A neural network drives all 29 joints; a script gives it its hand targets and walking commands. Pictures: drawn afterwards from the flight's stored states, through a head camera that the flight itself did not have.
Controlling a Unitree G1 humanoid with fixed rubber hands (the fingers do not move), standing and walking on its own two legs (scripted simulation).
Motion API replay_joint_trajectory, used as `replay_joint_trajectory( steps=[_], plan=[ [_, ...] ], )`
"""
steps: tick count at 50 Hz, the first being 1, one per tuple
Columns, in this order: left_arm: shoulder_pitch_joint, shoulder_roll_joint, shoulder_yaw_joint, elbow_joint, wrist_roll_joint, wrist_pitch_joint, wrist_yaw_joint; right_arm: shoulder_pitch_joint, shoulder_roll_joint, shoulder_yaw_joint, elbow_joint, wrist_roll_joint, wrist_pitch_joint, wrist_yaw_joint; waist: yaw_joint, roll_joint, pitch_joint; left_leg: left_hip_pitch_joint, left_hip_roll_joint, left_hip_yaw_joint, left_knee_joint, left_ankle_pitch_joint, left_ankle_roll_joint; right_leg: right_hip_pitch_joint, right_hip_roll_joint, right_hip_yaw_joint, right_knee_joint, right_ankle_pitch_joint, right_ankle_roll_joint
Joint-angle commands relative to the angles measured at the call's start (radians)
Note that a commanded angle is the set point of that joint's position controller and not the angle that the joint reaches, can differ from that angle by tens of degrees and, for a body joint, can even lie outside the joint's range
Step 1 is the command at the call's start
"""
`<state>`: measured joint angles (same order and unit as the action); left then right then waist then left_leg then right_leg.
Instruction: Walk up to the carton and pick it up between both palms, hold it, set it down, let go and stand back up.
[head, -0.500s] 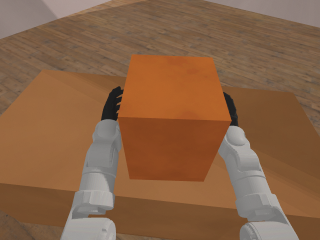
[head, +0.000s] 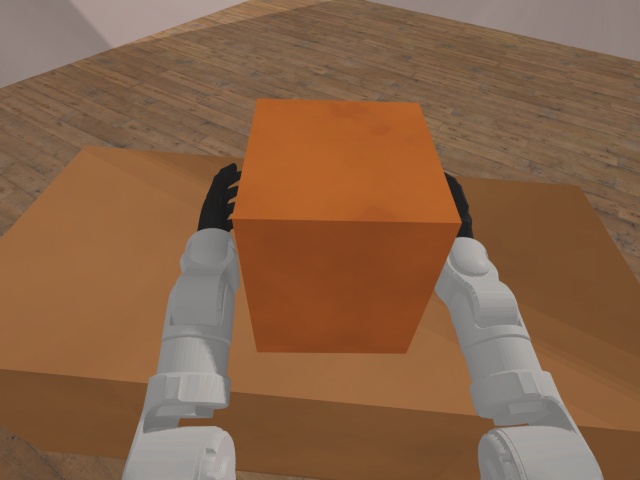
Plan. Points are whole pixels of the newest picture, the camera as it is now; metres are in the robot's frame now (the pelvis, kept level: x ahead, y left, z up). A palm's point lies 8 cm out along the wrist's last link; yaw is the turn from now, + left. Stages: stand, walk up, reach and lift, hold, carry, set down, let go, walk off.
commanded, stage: reach and lift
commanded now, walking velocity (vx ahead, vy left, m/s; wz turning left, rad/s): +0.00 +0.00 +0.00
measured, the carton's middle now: (335, 231) +0.38 -0.02 +0.12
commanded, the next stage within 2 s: hold in 0.46 s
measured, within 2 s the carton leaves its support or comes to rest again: neither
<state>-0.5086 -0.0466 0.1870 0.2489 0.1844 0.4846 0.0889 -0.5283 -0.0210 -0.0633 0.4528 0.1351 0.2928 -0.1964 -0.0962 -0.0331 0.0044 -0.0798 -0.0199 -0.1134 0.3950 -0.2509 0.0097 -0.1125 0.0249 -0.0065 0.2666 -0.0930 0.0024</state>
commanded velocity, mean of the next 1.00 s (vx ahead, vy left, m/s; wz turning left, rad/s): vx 0.00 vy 0.00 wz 0.00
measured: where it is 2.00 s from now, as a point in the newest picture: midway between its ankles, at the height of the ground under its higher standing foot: outside the picture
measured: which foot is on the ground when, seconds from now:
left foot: down 0.00-1.00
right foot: down 0.00-1.00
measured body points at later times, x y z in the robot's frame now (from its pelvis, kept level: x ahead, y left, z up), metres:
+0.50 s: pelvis +0.00 +0.00 +0.00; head -0.02 +0.03 +0.45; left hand +0.39 +0.13 +0.15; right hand +0.37 -0.16 +0.15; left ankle -0.02 +0.11 -0.75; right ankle +0.04 -0.12 -0.75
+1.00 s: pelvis +0.00 +0.00 +0.00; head -0.04 +0.02 +0.45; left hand +0.38 +0.15 +0.17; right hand +0.37 -0.15 +0.17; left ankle -0.02 +0.11 -0.75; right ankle +0.04 -0.12 -0.75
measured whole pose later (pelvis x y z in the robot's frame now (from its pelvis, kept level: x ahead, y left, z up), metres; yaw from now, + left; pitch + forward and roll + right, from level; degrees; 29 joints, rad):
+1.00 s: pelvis +0.00 +0.00 +0.00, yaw +0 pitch -5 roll -2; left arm -0.56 -0.04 0.23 0.18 0.21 0.62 0.07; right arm -0.63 -0.04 -0.04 0.47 0.20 0.38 -0.22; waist -0.07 -0.03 0.00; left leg -0.05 -0.02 -0.11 0.41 -0.26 0.01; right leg -0.08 0.03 -0.01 0.27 -0.10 0.00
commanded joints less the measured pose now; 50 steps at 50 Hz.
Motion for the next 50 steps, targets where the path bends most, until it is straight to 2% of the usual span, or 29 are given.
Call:
replay_joint_trajectory(
  steps=[1,3,6,8,11,13,16,17,18,21,23,24,27,29,33,35,37,40,41,44,46,50],
  plan=[
    [-0.707,-0.670,-0.517,-0.140,-0.113,-0.034,-0.163,-0.827,0.648,0.462,-0.330,0.075,-0.081,0.118,-0.001,0.044,-0.470,-0.075,-0.035,0.053,-0.089,0.259,-0.047,0.326,0.021,-0.019,0.051,0.268,0.032],
    [-0.708,-0.664,-0.523,-0.138,-0.111,-0.024,-0.162,-0.832,0.622,0.456,-0.326,0.086,-0.074,0.114,-0.011,0.070,-0.469,-0.053,-0.033,0.047,-0.073,0.301,-0.061,0.322,0.024,-0.021,0.048,0.279,0.027],
    [-0.723,-0.672,-0.534,-0.159,-0.127,-0.023,-0.161,-0.859,0.631,0.465,-0.369,0.094,-0.076,0.114,-0.011,0.058,-0.512,-0.036,-0.032,0.046,-0.063,0.321,-0.060,0.317,0.028,-0.025,0.049,0.288,0.029],
    [-0.724,-0.664,-0.525,-0.145,-0.118,-0.022,-0.159,-0.843,0.627,0.462,-0.330,0.092,-0.063,0.113,-0.009,0.059,-0.477,-0.040,-0.032,0.046,-0.069,0.309,-0.061,0.307,0.029,-0.024,0.047,0.275,0.029],
    [-0.722,-0.676,-0.526,-0.149,-0.120,-0.019,-0.161,-0.856,0.636,0.467,-0.344,0.096,-0.065,0.113,-0.007,0.052,-0.492,-0.035,-0.031,0.045,-0.065,0.321,-0.060,0.313,0.031,-0.026,0.047,0.276,0.029],
    [-0.729,-0.679,-0.546,-0.182,-0.127,-0.017,-0.161,-0.841,0.631,0.471,-0.349,0.103,-0.061,0.108,-0.023,0.065,-0.505,-0.013,-0.030,0.040,-0.054,0.358,-0.070,0.313,0.032,-0.027,0.049,0.301,0.028],
    [-0.742,-0.657,-0.493,-0.100,-0.096,-0.002,-0.170,-0.859,0.620,0.434,-0.286,0.081,-0.050,0.111,-0.013,0.060,-0.405,-0.058,-0.030,0.047,-0.090,0.244,-0.055,0.280,0.023,-0.028,0.031,0.197,0.028],
    [-0.736,-0.664,-0.492,-0.112,-0.096,0.001,-0.174,-0.866,0.626,0.436,-0.301,0.084,-0.057,0.112,-0.010,0.053,-0.434,-0.053,-0.028,0.049,-0.089,0.250,-0.053,0.300,0.023,-0.028,0.035,0.211,0.029],
    [-0.767,-0.670,-0.509,-0.157,-0.112,-0.007,-0.172,-0.877,0.635,0.445,-0.317,0.095,-0.062,0.113,-0.011,0.063,-0.483,-0.039,-0.028,0.047,-0.079,0.282,-0.059,0.310,0.028,-0.031,0.046,0.231,0.030],
    [-0.740,-0.685,-0.554,-0.195,-0.128,-0.006,-0.163,-0.860,0.626,0.473,-0.361,0.120,-0.062,0.104,-0.031,0.082,-0.513,0.024,-0.026,0.034,-0.032,0.434,-0.081,0.309,0.039,-0.032,0.050,0.328,0.027],
    [-0.737,-0.677,-0.537,-0.162,-0.113,0.003,-0.162,-0.875,0.613,0.467,-0.347,0.122,-0.054,0.104,-0.018,0.085,-0.478,0.005,-0.027,0.034,-0.044,0.391,-0.077,0.291,0.036,-0.031,0.040,0.279,0.025],
    [-0.735,-0.674,-0.526,-0.155,-0.112,0.005,-0.164,-0.873,0.617,0.466,-0.338,0.119,-0.051,0.106,-0.014,0.068,-0.458,-0.005,-0.026,0.035,-0.053,0.373,-0.070,0.291,0.036,-0.032,0.038,0.266,0.028],
    [-0.736,-0.674,-0.527,-0.168,-0.113,0.009,-0.162,-0.869,0.612,0.467,-0.338,0.121,-0.049,0.107,-0.016,0.069,-0.477,0.008,-0.024,0.034,-0.051,0.371,-0.073,0.290,0.039,-0.033,0.039,0.263,0.023],
    [-0.746,-0.671,-0.514,-0.144,-0.109,0.015,-0.166,-0.885,0.617,0.454,-0.328,0.114,-0.047,0.107,-0.013,0.062,-0.448,-0.012,-0.025,0.038,-0.066,0.315,-0.064,0.280,0.035,-0.033,0.032,0.221,0.025],
    [-0.756,-0.665,-0.530,-0.206,-0.123,0.023,-0.163,-0.902,0.628,0.496,-0.374,0.150,-0.040,0.096,-0.005,0.055,-0.494,0.003,-0.027,0.038,-0.041,0.401,-0.064,0.319,0.041,-0.029,0.048,0.306,0.028],
    [-0.747,-0.666,-0.533,-0.206,-0.124,0.034,-0.161,-0.911,0.626,0.510,-0.389,0.164,-0.031,0.092,0.005,0.058,-0.495,0.004,-0.029,0.038,-0.039,0.407,-0.063,0.316,0.042,-0.028,0.046,0.296,0.027],
    [-0.750,-0.657,-0.525,-0.205,-0.118,0.050,-0.163,-0.916,0.622,0.513,-0.385,0.169,-0.018,0.089,0.010,0.054,-0.482,-0.002,-0.030,0.041,-0.045,0.379,-0.058,0.312,0.040,-0.025,0.038,0.261,0.025],
    [-0.783,-0.653,-0.497,-0.185,-0.102,0.068,-0.165,-0.933,0.627,0.476,-0.334,0.153,-0.008,0.098,0.021,0.067,-0.427,-0.038,-0.026,0.051,-0.078,0.275,-0.049,0.279,0.035,-0.029,0.027,0.140,0.019],
    [-0.780,-0.666,-0.516,-0.202,-0.119,0.071,-0.164,-0.963,0.636,0.488,-0.386,0.161,-0.017,0.099,0.025,0.067,-0.480,-0.030,-0.027,0.050,-0.065,0.304,-0.048,0.299,0.037,-0.027,0.033,0.174,0.018],
    [-0.824,-0.677,-0.545,-0.220,-0.140,0.067,-0.156,-0.961,0.634,0.470,-0.367,0.164,-0.005,0.099,0.001,0.092,-0.500,-0.008,-0.023,0.045,-0.055,0.331,-0.067,0.283,0.040,-0.027,0.036,0.181,0.016],
    [-0.800,-0.667,-0.524,-0.215,-0.125,0.074,-0.159,-0.920,0.627,0.469,-0.328,0.165,0.011,0.093,-0.007,0.080,-0.462,-0.002,-0.023,0.045,-0.055,0.350,-0.067,0.292,0.042,-0.026,0.034,0.202,0.018],
    [-0.816,-0.640,-0.479,-0.170,-0.106,0.090,-0.178,-0.944,0.624,0.443,-0.288,0.153,0.022,0.092,0.004,0.072,-0.419,-0.041,-0.026,0.053,-0.082,0.269,-0.056,0.299,0.033,-0.028,0.024,0.141,0.021]
  ],
)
